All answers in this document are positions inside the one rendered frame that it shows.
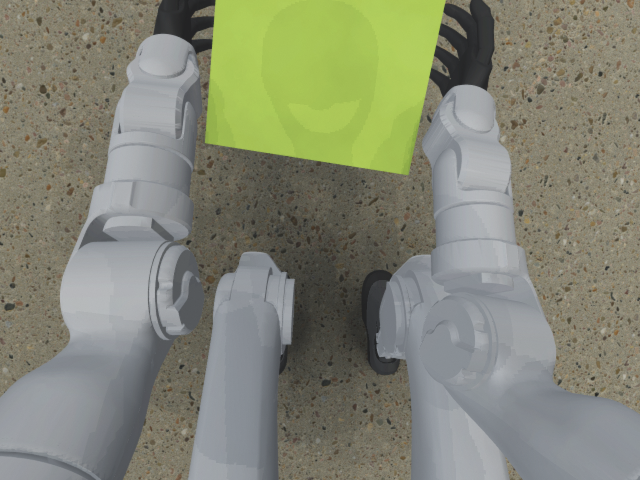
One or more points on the right robot upper arm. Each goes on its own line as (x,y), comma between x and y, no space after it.
(496,358)

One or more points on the robot left forearm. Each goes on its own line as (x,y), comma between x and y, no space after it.
(145,195)

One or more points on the right robot thigh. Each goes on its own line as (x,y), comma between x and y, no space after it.
(446,443)

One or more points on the robot right hand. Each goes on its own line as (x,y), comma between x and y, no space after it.
(474,64)

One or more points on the carton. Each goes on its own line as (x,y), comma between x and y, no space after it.
(336,81)

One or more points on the robot right forearm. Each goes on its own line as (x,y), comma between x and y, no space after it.
(476,249)

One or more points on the left robot upper arm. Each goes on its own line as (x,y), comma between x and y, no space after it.
(80,415)

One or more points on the robot left hand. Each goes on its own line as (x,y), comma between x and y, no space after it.
(174,18)

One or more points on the robot left shin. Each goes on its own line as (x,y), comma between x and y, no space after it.
(225,285)

